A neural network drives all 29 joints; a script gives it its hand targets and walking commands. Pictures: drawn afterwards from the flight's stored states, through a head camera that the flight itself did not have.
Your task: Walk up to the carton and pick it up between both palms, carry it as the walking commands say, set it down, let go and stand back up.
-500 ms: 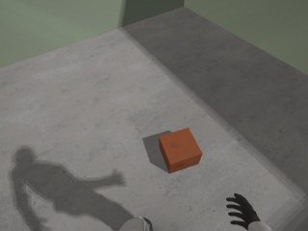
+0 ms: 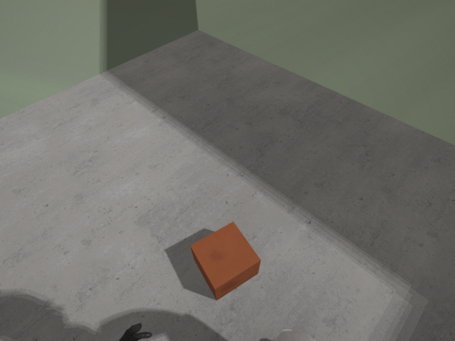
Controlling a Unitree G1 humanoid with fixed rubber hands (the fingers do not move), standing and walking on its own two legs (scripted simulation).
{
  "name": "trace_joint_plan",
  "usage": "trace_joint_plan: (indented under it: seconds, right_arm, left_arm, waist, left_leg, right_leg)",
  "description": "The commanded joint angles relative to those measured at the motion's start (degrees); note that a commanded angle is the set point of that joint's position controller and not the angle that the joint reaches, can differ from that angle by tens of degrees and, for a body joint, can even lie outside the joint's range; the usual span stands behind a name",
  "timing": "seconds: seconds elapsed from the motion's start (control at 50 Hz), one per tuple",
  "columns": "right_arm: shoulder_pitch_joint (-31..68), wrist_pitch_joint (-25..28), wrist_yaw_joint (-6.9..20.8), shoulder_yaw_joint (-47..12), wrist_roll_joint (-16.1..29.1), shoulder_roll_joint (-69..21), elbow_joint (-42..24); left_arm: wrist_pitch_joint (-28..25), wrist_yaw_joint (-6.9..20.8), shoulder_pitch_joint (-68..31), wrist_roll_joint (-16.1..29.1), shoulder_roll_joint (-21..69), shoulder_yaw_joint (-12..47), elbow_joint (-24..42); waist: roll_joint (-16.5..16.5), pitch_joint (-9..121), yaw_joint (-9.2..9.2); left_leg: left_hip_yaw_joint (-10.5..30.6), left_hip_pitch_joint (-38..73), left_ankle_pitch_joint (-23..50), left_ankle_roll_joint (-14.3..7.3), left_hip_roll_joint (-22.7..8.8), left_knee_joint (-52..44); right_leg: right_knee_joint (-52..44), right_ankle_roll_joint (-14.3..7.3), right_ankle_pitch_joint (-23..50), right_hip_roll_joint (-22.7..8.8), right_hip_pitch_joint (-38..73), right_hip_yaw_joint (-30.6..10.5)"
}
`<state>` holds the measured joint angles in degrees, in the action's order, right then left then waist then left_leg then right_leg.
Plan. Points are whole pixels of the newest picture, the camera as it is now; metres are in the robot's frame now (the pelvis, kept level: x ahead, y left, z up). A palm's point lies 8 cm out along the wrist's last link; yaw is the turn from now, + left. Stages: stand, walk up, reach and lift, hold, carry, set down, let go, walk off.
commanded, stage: walk up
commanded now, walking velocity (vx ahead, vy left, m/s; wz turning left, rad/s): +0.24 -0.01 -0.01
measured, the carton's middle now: (225, 260) +0.53 +0.01 -0.70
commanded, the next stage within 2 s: none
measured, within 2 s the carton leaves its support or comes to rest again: neither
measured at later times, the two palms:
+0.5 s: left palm out of the picture +0.06 +0.19 -0.15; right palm (368, 340) +0.13 -0.25 -0.15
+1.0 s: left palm out of the picture +0.04 +0.22 -0.14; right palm out of the picture +0.08 -0.22 -0.14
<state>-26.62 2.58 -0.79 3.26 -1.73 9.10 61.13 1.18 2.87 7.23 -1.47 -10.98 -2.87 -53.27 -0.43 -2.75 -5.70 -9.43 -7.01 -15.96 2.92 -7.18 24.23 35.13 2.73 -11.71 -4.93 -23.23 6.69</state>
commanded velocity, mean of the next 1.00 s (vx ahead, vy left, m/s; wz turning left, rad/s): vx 0.05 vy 0.01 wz -0.01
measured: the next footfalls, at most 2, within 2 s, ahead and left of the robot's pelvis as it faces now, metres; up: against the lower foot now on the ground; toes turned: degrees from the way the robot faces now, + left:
right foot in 0.04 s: +0.11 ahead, -0.14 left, +0.00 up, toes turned -8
left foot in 0.46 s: +0.14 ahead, +0.08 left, +0.00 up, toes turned +4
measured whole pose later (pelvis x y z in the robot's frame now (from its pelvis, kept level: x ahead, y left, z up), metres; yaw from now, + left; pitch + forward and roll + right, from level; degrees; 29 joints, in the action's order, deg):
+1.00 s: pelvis +0.08 +0.00 +0.00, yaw +0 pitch -1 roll +0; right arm -16.3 0.8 -1.4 1.0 -0.2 8.0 63.4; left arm 0.0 -1.8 19.0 -0.7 -8.1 -0.5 -66.3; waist 0.2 -2.2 0.3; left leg -5.3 -9.6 -10.0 -3.8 2.0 20.4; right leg 20.8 2.1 -11.7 -4.4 -7.6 7.1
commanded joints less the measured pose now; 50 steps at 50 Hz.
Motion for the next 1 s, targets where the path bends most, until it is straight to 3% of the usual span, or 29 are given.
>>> trace_joint_plan:
  seconds: [0.0,0.02,0.04,0.06,0.08,0.1,0.12,0.14,0.16,0.18,0.2,0.22,0.28,0.32,0.36,0.4,0.42,0.44,0.46,0.48,0.5,0.52,0.54,0.58,0.6,0.64,0.76,0.84,0.98]
  right_arm:
    - [-0.7,-0.4,0.6,0.7,1.5,6.2,-2.0]
    - [-0.3,-0.5,0.6,-0.3,1.5,2.7,-4.1]
    - [-0.1,-0.9,0.4,-0.5,0.7,2.1,-3.5]
    - [0.6,-0.8,0.7,0.4,0.6,3.9,-4.6]
    - [3.8,-0.5,1.0,0.7,-0.1,5.2,-4.8]
    - [4.5,-0.7,1.1,1.0,0.1,4.6,-4.3]
    - [2.6,-1.2,0.9,1.0,-0.2,3.5,-2.5]
    - [2.3,-1.9,0.9,1.2,-0.2,3.4,-1.9]
    - [2.0,-2.5,0.8,1.5,-0.1,3.5,-1.7]
    - [2.6,-3.4,0.7,1.7,0.5,3.7,-1.6]
    - [2.6,-4.1,0.2,1.4,1.4,2.2,-1.7]
    - [4.3,-4.4,0.1,0.9,1.8,2.1,-2.0]
    - [7.0,-5.4,-0.4,0.1,2.7,1.7,-2.7]
    - [9.7,-5.9,-0.7,0.1,2.0,2.3,-3.5]
    - [11.3,-5.8,-0.8,0.1,1.7,3.4,-3.9]
    - [10.1,-4.5,-1.4,-0.1,1.6,3.8,-3.2]
    - [10.1,-3.7,-1.6,0.1,0.9,5.6,-3.0]
    - [11.5,-2.6,-1.7,0.5,0.3,8.8,-3.2]
    - [13.0,-2.5,-1.5,0.3,0.9,9.2,-3.4]
    - [15.9,-2.5,-1.3,-0.3,1.7,7.1,-4.0]
    - [15.4,-2.5,-1.3,-1.0,2.0,4.8,-3.3]
    - [16.2,-2.3,-1.4,-1.2,2.1,5.3,-2.9]
    - [15.8,-2.2,-1.4,-1.4,1.9,5.7,-2.7]
    - [13.7,-1.9,-1.4,-1.1,1.6,5.9,-1.7]
    - [13.4,-1.7,-1.2,-1.4,1.8,4.9,-1.7]
    - [10.8,-1.7,-1.0,-1.3,1.7,4.8,-0.6]
    - [10.9,-1.6,-0.8,-1.1,1.4,5.3,-0.4]
    - [9.1,-1.5,-0.7,-1.2,1.7,4.7,0.3]
    - [7.0,-1.4,-0.9,-1.6,1.5,4.7,1.4]
  left_arm:
    - [-3.8,-1.8,12.5,-0.9,-6.1,-1.4,-1.3]
    - [-4.6,-2.4,20.3,-0.7,-12.2,-2.7,-2.7]
    - [-4.5,-3.0,20.6,0.2,-14.1,-3.0,-2.7]
    - [-4.5,-3.3,16.9,0.8,-13.4,-2.8,-2.5]
    - [-4.9,-3.2,14.4,1.0,-10.1,-2.2,-2.4]
    - [-5.3,-3.5,12.4,1.0,-8.0,-1.5,-2.5]
    - [-5.9,-3.4,12.7,0.5,-6.0,-1.0,-2.3]
    - [-6.3,-3.6,12.6,0.7,-5.6,-0.8,-2.4]
    - [-6.5,-3.7,13.2,0.5,-4.5,-0.5,-3.3]
    - [-6.8,-3.9,12.7,0.4,-3.3,0.3,-4.0]
    - [-7.1,-3.9,11.5,0.8,-2.6,0.6,-4.0]
    - [-6.8,-4.0,10.1,0.7,-1.6,1.6,-4.8]
    - [-5.9,-4.3,10.7,0.6,-2.9,1.1,-4.7]
    - [-5.0,-4.4,11.7,0.4,-3.5,0.4,-4.8]
    - [-4.1,-4.5,10.9,0.3,-5.3,-0.3,-4.3]
    - [-3.0,-4.7,10.6,1.3,-4.3,-0.2,-4.5]
    - [-2.7,-4.6,12.1,1.5,-3.6,-0.3,-4.5]
    - [-2.1,-4.7,13.6,2.0,-1.9,-0.1,-4.5]
    - [-1.5,-4.7,15.5,1.8,0.1,0.4,-5.0]
    - [-0.9,-4.9,15.1,2.1,0.5,0.7,-6.3]
    - [-0.6,-5.1,14.6,1.4,0.4,0.7,-7.2]
    - [-0.4,-5.0,13.9,1.1,-1.8,0.2,-7.3]
    - [-0.4,-4.7,13.4,0.8,-2.8,0.1,-7.9]
    - [-0.8,-4.5,14.0,0.7,-1.6,0.5,-8.9]
    - [-0.9,-4.4,14.3,0.8,-1.4,0.6,-9.6]
    - [-1.1,-4.6,13.2,1.0,-0.5,1.1,-9.9]
    - [-1.2,-4.7,13.1,0.7,-1.2,1.5,-11.2]
    - [-1.2,-4.6,14.5,0.6,-0.5,1.9,-12.0]
    - [-1.6,-5.0,15.7,0.7,-0.1,2.7,-12.9]
  waist:
    - [-0.3,5.2,8.21]
    - [-15.3,8.3,10.57]
    - [-13.3,4.2,9.41]
    - [-15.0,5.5,8.42]
    - [-11.0,3.0,7.6]
    - [-12.2,1.2,6.71]
    - [-7.7,0.3,6.41]
    - [-6.2,0.6,6.0]
    - [-5.9,0.9,5.55]
    - [-7.8,0.0,4.79]
    - [-9.2,0.5,3.48]
    - [-12.7,0.6,2.28]
    - [-13.5,2.2,2.99]
    - [-11.2,4.1,4.12]
    - [-13.2,5.5,4.74]
    - [-6.7,5.4,3.7]
    - [0.3,4.4,4.11]
    - [6.0,5.1,6.11]
    - [8.7,4.5,8.03]
    - [10.4,1.7,8.34]
    - [9.9,-1.4,7.19]
    - [10.4,-2.0,7.66]
    - [6.8,-2.0,7.38]
    - [6.6,-2.6,6.99]
    - [3.9,-2.4,6.99]
    - [2.7,-2.6,6.23]
    - [3.2,-1.5,6.11]
    - [0.4,-1.6,6.09]
    - [1.6,-1.4,6.03]
  left_leg:
    - [0.6,-15.6,-7.6,-4.0,-0.8,8.5]
    - [-0.5,-25.2,-19.1,-1.7,2.8,24.5]
    - [3.7,-26.8,-17.5,-1.4,2.5,32.3]
    - [6.1,-26.6,-14.5,-1.5,0.3,36.5]
    - [7.4,-26.8,-11.2,-1.6,-0.5,38.7]
    - [8.2,-26.0,-7.8,-1.8,-0.6,37.4]
    - [8.4,-24.6,-5.4,-1.7,-1.0,37.6]
    - [8.8,-23.2,-3.6,-1.6,-0.9,36.5]
    - [8.5,-21.6,-2.8,-1.4,-0.3,35.3]
    - [8.5,-19.9,-2.1,-1.4,1.0,33.3]
    - [8.6,-15.9,-1.8,-1.5,2.3,29.2]
    - [7.6,-13.9,-2.0,-1.1,4.4,25.9]
    - [5.7,-11.7,0.4,-1.4,6.3,19.0]
    - [5.5,-10.4,0.3,-2.0,6.0,15.9]
    - [5.6,-7.5,-0.1,-2.4,5.3,12.5]
    - [6.6,-1.0,10.0,-2.9,4.0,0.2]
    - [9.8,1.8,17.0,-3.2,1.0,-3.4]
    - [13.7,2.2,23.4,-4.4,-4.0,-3.8]
    - [15.2,-0.1,21.3,-5.3,-5.6,-4.8]
    - [15.3,-5.9,15.1,-6.3,-4.7,-7.7]
    - [16.8,-9.9,11.6,-6.0,-4.3,-10.5]
    - [15.9,-11.3,8.4,-5.6,-3.1,-12.5]
    - [15.2,-9.6,4.4,-5.2,-1.9,-13.0]
    - [15.2,-10.3,0.9,-4.7,-1.2,-13.1]
    - [13.9,-8.5,2.1,-4.4,-0.7,-12.8]
    - [14.5,-7.8,0.7,-4.1,-0.7,-12.7]
    - [14.5,-7.1,-0.6,-4.6,-0.3,-12.9]
    - [14.4,-6.5,-0.1,-4.7,0.3,-12.3]
    - [13.4,-4.5,3.1,-5.0,0.4,-10.9]
  right_leg:
    - [-13.0,-1.3,-3.0,-4.0,27.0,-5.0]
    - [-20.2,-5.2,-6.2,-19.5,32.0,-22.7]
    - [-24.4,-6.7,-2.3,-24.0,24.8,-28.3]
    - [-25.1,-9.6,-2.5,-22.2,23.7,-25.8]
    - [-25.1,-8.9,0.6,-18.7,20.2,-24.1]
    - [-24.8,-7.6,5.3,-16.0,18.2,-19.7]
    - [-24.1,-8.1,11.9,-16.9,17.3,-18.2]
    - [-22.6,-7.3,21.3,-16.1,16.6,-14.6]
    - [-22.2,-7.1,23.3,-14.6,15.8,-11.8]
    - [-20.2,-6.6,34.1,-13.8,15.6,-9.6]
    - [-17.4,-6.6,48.2,-10.9,14.2,-6.3]
    - [-15.4,-6.7,55.6,-7.2,12.9,-2.5]
    - [-14.3,-8.7,46.8,-6.3,13.1,-2.3]
    - [-14.0,-10.0,40.2,-8.8,14.3,-4.4]
    - [-14.9,-11.0,28.6,-10.6,13.5,-7.2]
    - [-13.2,-8.8,15.6,-9.6,10.9,-7.5]
    - [-11.7,-6.3,7.9,-7.4,9.1,-7.0]
    - [-10.6,-4.6,1.0,-4.7,8.2,-5.5]
    - [-11.4,-3.8,-5.0,-2.1,9.5,-4.4]
    - [-14.0,-2.6,-2.8,-0.7,14.2,-3.5]
    - [-13.3,-2.2,-0.5,-0.9,16.4,-3.2]
    - [-12.9,-2.5,0.1,-1.2,17.9,-3.5]
    - [-13.6,-2.5,1.2,-1.2,17.4,-3.0]
    - [-15.9,-2.5,3.2,-2.2,19.0,-3.8]
    - [-16.8,-2.4,2.9,-2.3,18.3,-3.5]
    - [-17.2,-2.5,2.2,-2.3,17.6,-3.5]
    - [-17.2,-2.1,1.1,-2.4,16.4,-3.5]
    - [-17.4,-1.6,0.7,-2.6,15.6,-3.5]
    - [-17.1,-1.6,2.2,-3.1,14.4,-4.0]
